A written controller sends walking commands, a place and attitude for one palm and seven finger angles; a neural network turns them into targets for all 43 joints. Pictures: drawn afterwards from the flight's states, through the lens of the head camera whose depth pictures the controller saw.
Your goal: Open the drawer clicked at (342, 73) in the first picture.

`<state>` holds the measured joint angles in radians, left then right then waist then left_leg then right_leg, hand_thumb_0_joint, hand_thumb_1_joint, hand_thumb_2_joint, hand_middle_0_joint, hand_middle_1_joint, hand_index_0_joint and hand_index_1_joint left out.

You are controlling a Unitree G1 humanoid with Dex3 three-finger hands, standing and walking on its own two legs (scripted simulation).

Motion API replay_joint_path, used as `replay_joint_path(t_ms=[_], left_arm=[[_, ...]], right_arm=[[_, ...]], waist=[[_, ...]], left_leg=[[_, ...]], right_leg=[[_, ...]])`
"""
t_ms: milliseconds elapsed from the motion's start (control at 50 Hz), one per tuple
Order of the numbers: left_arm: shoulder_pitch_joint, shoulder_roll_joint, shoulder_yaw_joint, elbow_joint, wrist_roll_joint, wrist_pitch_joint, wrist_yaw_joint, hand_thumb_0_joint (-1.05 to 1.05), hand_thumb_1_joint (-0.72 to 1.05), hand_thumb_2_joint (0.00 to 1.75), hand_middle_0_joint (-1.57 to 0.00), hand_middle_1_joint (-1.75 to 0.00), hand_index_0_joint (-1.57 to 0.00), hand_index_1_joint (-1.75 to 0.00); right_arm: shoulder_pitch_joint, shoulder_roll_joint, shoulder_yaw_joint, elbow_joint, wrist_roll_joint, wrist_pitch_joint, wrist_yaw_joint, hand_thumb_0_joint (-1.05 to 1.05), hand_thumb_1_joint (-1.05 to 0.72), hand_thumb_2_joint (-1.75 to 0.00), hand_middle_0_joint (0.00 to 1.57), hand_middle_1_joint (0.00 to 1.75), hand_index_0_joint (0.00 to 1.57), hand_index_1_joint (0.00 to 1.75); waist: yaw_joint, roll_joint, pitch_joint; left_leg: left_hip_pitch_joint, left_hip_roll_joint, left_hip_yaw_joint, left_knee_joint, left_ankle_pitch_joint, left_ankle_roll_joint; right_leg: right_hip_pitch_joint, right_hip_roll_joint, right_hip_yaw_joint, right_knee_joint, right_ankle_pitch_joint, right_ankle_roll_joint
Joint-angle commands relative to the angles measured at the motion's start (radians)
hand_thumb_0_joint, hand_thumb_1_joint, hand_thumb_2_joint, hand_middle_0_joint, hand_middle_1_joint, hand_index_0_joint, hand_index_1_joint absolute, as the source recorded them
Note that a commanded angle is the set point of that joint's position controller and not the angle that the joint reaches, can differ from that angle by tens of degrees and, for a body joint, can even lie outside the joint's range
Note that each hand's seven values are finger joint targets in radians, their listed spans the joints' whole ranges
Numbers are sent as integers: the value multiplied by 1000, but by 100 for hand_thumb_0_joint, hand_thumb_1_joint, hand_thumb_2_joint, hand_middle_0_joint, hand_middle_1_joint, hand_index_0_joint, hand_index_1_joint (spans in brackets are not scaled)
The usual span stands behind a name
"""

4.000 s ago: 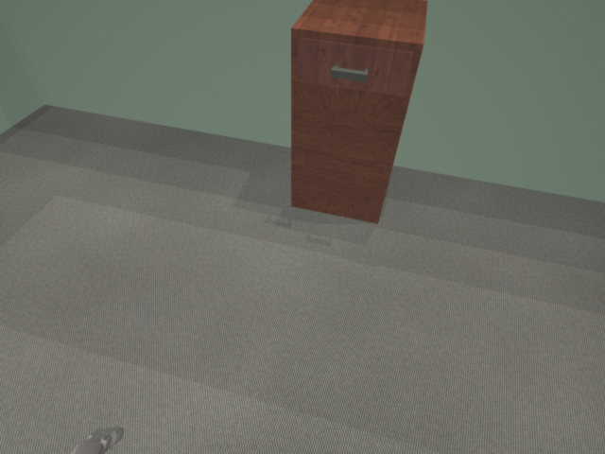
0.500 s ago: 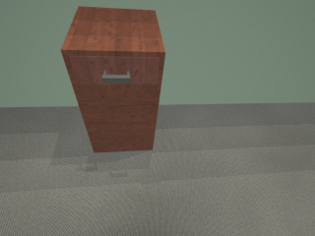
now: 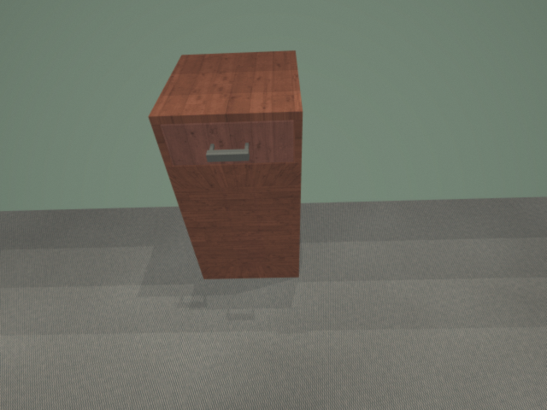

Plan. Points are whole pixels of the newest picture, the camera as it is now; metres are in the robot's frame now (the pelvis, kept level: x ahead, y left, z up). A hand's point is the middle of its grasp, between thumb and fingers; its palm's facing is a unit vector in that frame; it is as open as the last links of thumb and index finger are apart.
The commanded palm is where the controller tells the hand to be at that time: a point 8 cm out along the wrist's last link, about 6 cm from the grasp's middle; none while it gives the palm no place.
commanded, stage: take the last steps up to it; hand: left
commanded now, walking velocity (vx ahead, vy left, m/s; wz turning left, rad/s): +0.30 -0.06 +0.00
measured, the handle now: (228, 150) +0.80 +0.18 -0.07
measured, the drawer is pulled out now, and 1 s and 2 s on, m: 0.00 0.00 0.00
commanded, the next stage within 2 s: come to a stop and stand still in 0.86 s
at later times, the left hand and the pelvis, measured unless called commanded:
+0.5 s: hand out of the picture +0.02 +0.20 -0.18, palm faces +0.08 -0.99 -0.12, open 7.4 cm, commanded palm none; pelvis +0.08 +0.04 +0.00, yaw +0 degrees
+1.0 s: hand (229, 322) +0.33 +0.12 -0.17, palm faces +0.05 -0.97 -0.22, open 7.1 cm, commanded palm none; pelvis +0.24 -0.06 -0.01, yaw +0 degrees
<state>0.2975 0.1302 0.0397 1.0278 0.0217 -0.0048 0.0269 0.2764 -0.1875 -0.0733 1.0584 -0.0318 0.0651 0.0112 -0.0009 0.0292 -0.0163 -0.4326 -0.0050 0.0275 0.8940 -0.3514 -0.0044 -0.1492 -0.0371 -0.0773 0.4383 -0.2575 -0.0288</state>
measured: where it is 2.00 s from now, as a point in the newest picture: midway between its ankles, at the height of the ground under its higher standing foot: outside the picture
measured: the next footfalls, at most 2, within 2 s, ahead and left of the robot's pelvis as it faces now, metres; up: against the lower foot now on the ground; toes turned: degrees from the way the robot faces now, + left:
left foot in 0.32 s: +0.08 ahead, +0.15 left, +0.00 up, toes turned +10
right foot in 0.78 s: +0.36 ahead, -0.08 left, +0.00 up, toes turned +0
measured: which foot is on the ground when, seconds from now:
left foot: up 0.00-0.30, down 0.32-0.78, up 0.80-1.00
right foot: down 0.00-0.32, up 0.34-0.76, down 0.78-1.00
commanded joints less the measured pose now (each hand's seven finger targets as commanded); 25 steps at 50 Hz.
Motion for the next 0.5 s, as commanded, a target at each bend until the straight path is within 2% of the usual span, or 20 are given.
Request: replay_joint_path(t_ms=[0,40,120,180,200,220,240,260,280,300,320,340,360,380,420,460,480], left_arm=[[50,137,21,-14,1,-40,2,0,90,90,-20,-30,-20,-30],[106,131,19,6,2,-47,0,0,90,90,-20,-30,-20,-30],[184,135,24,46,10,-53,-1,0,90,90,-20,-30,-20,-30],[208,141,28,73,14,-51,-5,0,90,90,-20,-30,-20,-30],[206,141,28,78,13,-50,-7,0,90,90,-20,-30,-20,-30],[189,143,30,83,10,-48,-8,0,90,90,-20,-30,-20,-30],[181,134,29,88,3,-46,-10,0,90,90,-20,-30,-20,-30],[172,119,26,93,-3,-44,-12,0,90,90,-20,-30,-20,-30],[173,81,19,86,-6,-43,-19,0,90,90,-20,-30,-20,-30],[145,28,9,59,-8,-41,-28,0,90,90,-20,-30,-20,-30],[58,58,13,18,7,-37,-29,0,90,90,-20,-30,-20,-30],[26,67,21,7,14,-30,-34,0,90,90,-20,-30,-20,-30],[25,63,24,25,19,-21,-37,0,90,90,-20,-30,-20,-30],[39,69,28,45,16,-19,-44,0,90,90,-20,-30,-20,-30],[75,41,27,58,17,-16,-52,0,90,90,-20,-30,-20,-30],[68,37,26,55,13,-10,-53,0,90,90,-20,-30,-20,-30],[52,41,28,49,10,-9,-55,0,90,90,-20,-30,-20,-30]], right_arm=[[14,-38,-15,-47,-4,-41,9,0,-90,-90,20,30,20,30],[-19,-34,-16,-56,-4,-45,10,0,-90,-90,20,30,20,30],[-98,-27,-10,-85,-1,-61,9,0,-90,-90,20,30,20,30],[-122,-7,-1,-90,5,-78,7,0,-90,-90,20,30,20,30],[-105,-2,3,-85,5,-85,5,0,-90,-90,20,30,20,30],[-67,3,7,-71,7,-91,2,0,-90,-90,20,30,20,30],[-23,6,10,-50,7,-98,-3,0,-90,-90,20,30,20,30],[39,-7,12,-23,8,-107,-12,0,-90,-90,20,30,20,30],[128,-66,0,4,10,-113,-22,0,-90,-90,20,30,20,30],[242,-156,-22,34,1,-117,-30,0,-90,-90,20,30,20,30],[304,-199,-32,42,-1,-109,-38,0,-90,-90,20,30,20,30],[249,-183,-28,29,-1,-106,-41,0,-90,-90,20,30,20,30],[198,-128,-11,26,1,-111,-45,0,-90,-90,20,30,20,30],[143,-84,2,13,4,-117,-47,0,-90,-90,20,30,20,30],[128,-58,13,7,5,-133,-49,0,-90,-90,20,30,20,30],[152,-57,16,12,10,-143,-52,0,-90,-90,20,30,20,30],[163,-54,17,18,11,-146,-53,0,-90,-90,20,30,20,30]], waist=[[-13,-143,162],[11,-161,159],[48,-165,160],[63,-183,137],[53,-169,127],[31,-175,117],[12,-152,98],[-15,-106,82],[-53,54,43],[-99,281,15],[-123,226,62],[-102,127,114],[-80,149,164],[-52,121,188],[-21,77,174],[-13,75,156],[-11,79,149]], left_leg=[[-122,66,18,137,75,-13],[-135,81,31,102,81,-20],[-145,108,48,-44,8,-20],[-60,93,72,-175,-62,-6],[-17,86,79,-227,-53,-1],[56,79,94,-294,-15,1],[164,61,119,-379,51,1],[308,56,125,-463,92,0],[487,144,-5,-518,15,28],[578,382,-315,-649,-157,105],[531,483,-438,-745,-221,168],[446,483,-403,-768,-272,179],[369,422,-325,-778,-215,148],[308,392,-254,-781,-164,134],[311,335,-128,-764,51,121],[345,311,-53,-739,236,130],[359,304,-36,-735,294,133]], right_leg=[[-89,-214,180,-315,-249,-59],[-59,-217,184,-324,-260,-70],[14,-254,240,-327,-270,-123],[25,-257,242,-294,-202,-143],[17,-248,233,-273,-165,-144],[-11,-230,200,-239,-151,-131],[-56,-196,166,-192,-140,-111],[-136,-156,127,-121,-141,-84],[-278,-102,78,38,-154,-45],[-454,-13,-44,307,-212,4],[-543,-2,-15,494,-282,3],[-557,-47,28,579,-245,-4],[-550,-67,49,631,-164,-1],[-526,-89,59,653,-98,4],[-496,-89,50,659,-4,22],[-504,-86,38,647,35,34],[-513,-86,35,635,50,37]])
